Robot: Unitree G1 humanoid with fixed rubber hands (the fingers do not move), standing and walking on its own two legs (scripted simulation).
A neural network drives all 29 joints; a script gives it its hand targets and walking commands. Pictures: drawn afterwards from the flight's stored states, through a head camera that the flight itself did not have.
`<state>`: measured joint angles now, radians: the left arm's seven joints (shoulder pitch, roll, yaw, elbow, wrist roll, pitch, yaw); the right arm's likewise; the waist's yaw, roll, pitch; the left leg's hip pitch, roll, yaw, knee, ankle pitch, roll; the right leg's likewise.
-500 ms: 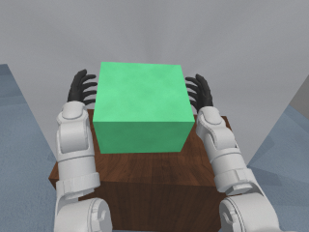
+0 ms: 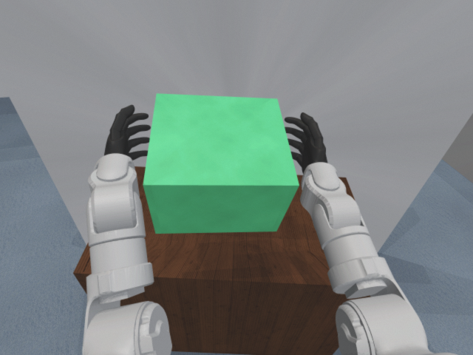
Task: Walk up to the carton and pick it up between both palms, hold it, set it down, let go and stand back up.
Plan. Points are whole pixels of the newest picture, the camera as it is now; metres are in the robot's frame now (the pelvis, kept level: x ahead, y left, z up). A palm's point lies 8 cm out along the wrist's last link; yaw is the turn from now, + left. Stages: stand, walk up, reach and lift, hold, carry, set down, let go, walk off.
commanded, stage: hold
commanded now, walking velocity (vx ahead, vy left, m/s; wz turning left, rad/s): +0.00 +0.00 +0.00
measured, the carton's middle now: (218, 164) +0.40 +0.01 +0.15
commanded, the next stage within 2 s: none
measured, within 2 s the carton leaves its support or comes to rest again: neither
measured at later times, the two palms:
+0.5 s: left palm (116, 160) +0.36 +0.17 +0.20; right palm (309, 161) +0.36 -0.14 +0.18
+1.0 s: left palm (118, 157) +0.36 +0.17 +0.20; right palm (312, 160) +0.36 -0.14 +0.19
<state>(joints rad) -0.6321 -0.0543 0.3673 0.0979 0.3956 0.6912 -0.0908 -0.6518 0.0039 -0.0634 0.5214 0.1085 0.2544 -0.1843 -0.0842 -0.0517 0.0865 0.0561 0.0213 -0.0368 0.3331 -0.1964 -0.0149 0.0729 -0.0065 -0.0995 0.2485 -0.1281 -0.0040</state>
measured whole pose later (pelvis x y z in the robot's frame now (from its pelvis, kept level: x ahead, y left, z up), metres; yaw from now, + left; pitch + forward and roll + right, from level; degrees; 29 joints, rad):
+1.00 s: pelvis +0.00 +0.00 +0.00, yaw +0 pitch -11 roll -1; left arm -0.63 -0.05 0.37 0.10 0.39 0.70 -0.09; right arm -0.66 0.01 -0.07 0.52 0.10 0.25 -0.19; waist -0.08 -0.05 0.09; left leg 0.06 0.02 -0.04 0.33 -0.19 -0.02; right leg 0.07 -0.01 -0.10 0.25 -0.12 -0.01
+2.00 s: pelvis +0.00 +0.00 +0.00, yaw +0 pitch -11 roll -1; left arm -0.62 -0.05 0.37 0.09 0.40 0.70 -0.09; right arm -0.65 0.01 -0.06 0.52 0.10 0.25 -0.19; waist -0.08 -0.05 0.10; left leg 0.06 0.02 -0.04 0.33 -0.19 -0.01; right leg 0.08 -0.01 -0.10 0.25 -0.13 0.00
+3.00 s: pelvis +0.00 +0.00 +0.00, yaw +0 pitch -11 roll -1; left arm -0.62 -0.06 0.36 0.09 0.40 0.70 -0.09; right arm -0.65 0.00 -0.06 0.52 0.11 0.24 -0.19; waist -0.08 -0.06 0.10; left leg 0.06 0.02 -0.04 0.33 -0.19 -0.02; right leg 0.07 -0.01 -0.10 0.25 -0.13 0.00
